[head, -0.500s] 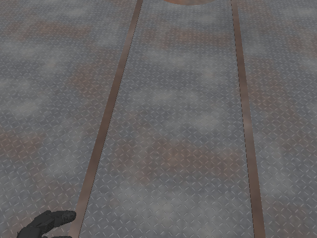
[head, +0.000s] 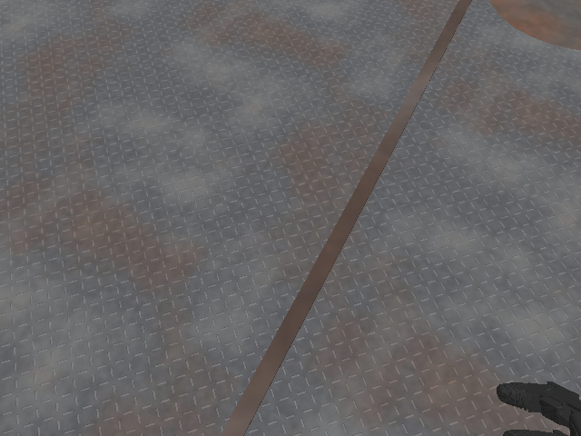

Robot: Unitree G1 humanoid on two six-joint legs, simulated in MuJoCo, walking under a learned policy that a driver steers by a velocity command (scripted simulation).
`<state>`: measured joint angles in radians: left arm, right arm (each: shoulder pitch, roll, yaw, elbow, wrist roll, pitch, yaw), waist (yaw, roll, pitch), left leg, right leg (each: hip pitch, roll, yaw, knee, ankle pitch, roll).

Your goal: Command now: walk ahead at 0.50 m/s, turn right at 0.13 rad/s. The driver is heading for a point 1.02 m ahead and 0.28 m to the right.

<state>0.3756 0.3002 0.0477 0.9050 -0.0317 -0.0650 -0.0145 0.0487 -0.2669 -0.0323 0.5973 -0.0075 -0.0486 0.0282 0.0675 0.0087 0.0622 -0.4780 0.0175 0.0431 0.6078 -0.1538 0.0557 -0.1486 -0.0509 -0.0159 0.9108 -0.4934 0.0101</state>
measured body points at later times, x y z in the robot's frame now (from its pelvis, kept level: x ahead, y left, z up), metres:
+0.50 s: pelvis +0.27 -0.06 -0.01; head +0.30 -0.08 +0.44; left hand +0.52 +0.14 -0.10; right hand +0.24 -0.35 -0.14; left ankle +0.11 +0.10 -0.69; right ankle +0.35 -0.16 -0.72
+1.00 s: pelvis +0.56 -0.12 +0.00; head +0.58 -0.13 +0.45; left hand +0.74 +0.11 -0.12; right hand +0.62 -0.44 -0.08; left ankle +0.70 -0.08 -0.73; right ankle +0.36 -0.16 -0.70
